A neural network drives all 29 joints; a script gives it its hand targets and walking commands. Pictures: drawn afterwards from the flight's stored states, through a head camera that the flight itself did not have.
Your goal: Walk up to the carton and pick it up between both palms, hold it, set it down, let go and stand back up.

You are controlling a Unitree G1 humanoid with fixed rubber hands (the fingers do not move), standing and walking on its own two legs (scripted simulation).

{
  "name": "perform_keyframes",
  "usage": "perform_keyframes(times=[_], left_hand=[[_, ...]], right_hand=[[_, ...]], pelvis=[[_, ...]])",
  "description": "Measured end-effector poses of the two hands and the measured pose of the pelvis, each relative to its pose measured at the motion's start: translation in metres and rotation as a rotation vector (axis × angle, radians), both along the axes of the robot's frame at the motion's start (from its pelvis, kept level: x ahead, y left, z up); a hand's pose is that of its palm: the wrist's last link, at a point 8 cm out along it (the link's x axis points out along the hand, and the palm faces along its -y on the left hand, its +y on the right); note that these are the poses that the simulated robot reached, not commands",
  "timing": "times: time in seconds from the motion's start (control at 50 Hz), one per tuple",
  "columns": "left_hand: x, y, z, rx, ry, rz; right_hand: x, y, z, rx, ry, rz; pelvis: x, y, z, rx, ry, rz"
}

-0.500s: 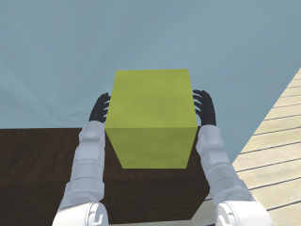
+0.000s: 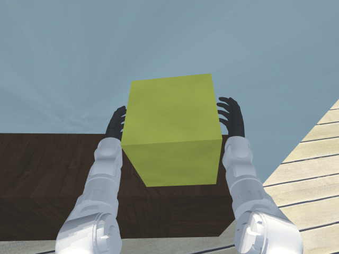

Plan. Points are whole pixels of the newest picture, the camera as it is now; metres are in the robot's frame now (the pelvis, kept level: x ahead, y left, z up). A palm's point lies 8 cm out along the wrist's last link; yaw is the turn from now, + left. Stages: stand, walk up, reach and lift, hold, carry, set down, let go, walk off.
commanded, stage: set down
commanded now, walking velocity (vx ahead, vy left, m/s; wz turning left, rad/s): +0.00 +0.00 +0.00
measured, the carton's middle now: (175, 135) +0.43 +0.01 +0.02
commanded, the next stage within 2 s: none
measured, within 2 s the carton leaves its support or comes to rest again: rests again in 1.78 s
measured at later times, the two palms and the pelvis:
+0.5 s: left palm (111, 146) +0.39 +0.18 +0.01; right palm (223, 138) +0.41 -0.11 +0.04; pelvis +0.02 -0.01 +0.00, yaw +3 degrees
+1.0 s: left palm (116, 149) +0.39 +0.17 -0.01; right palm (226, 147) +0.40 -0.12 +0.02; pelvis -0.01 +0.00 -0.01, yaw +1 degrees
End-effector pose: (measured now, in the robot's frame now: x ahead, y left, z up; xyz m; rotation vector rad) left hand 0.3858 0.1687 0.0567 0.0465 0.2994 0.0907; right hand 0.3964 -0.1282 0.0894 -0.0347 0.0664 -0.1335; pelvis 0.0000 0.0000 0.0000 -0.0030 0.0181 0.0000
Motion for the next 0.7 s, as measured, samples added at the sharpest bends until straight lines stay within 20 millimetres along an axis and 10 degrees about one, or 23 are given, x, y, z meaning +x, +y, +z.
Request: perform_keyframes(times=[0.28, 0.7], left_hand=[[0.008, -0.004, -0.039, 0.012, 0.031, 0.005], [-0.004, 0.019, -0.053, -0.026, 0.049, 0.012]], right_hand=[[0.009, -0.005, -0.046, 0.015, 0.035, 0.003], [0.001, 0.020, -0.046, -0.014, 0.067, 0.009]], pelvis=[[0.021, -0.009, -0.001, -0.009, 0.112, 0.036], [-0.005, -0.004, -0.003, -0.020, 0.144, 0.048]])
